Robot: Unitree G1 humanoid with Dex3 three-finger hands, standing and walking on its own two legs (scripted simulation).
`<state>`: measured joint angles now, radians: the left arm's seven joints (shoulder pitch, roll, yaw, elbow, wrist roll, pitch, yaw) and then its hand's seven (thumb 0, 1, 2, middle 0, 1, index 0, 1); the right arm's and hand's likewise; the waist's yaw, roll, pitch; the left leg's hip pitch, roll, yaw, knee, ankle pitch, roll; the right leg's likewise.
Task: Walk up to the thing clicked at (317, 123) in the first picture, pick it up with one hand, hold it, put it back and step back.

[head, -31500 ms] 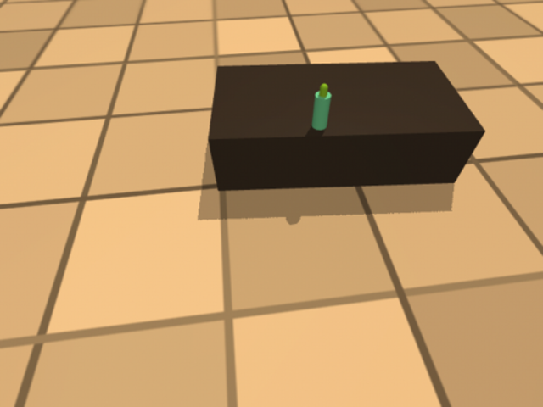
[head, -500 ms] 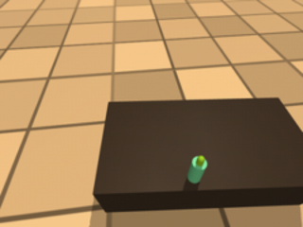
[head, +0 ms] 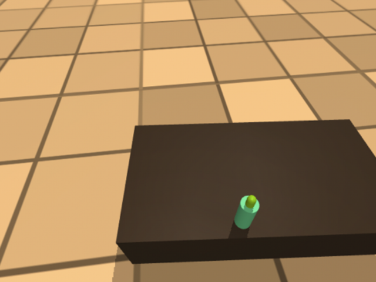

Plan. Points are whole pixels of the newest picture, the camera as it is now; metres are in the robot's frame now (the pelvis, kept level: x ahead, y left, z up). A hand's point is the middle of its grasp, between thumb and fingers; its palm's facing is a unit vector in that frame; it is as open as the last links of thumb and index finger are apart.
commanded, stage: stand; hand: right
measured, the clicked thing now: (247, 210) +0.43 -0.18 -0.35
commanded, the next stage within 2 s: step back in 0.74 s
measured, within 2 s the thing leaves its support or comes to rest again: neither
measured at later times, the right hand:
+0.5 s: hand out of the picture +0.07 -0.25 -0.16, palm faces -0.04 +0.94 -0.34, open 7.4 cm
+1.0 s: hand out of the picture +0.07 -0.27 -0.17, palm faces -0.02 +0.92 -0.39, open 7.4 cm
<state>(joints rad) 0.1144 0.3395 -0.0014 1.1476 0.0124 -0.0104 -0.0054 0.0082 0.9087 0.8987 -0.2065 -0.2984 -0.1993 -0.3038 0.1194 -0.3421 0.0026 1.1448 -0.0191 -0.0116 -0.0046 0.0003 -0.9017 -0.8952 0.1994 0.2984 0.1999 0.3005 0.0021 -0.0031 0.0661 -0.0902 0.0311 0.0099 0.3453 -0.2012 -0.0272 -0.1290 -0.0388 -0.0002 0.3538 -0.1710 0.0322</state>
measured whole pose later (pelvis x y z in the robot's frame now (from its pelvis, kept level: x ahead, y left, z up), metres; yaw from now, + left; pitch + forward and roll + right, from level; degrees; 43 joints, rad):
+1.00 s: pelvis -0.04 +0.00 -0.02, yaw +1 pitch -2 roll +0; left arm 0.05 0.38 0.06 0.98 0.01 0.04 0.00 0.01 0.91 0.90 -0.21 -0.30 -0.20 -0.30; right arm 0.07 -0.40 -0.05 0.99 0.00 0.04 0.01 0.00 -0.90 -0.90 0.20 0.30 0.20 0.30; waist 0.00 0.01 0.17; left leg -0.32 0.03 -0.01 0.64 -0.29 0.01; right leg -0.33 -0.04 0.00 0.61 -0.24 0.02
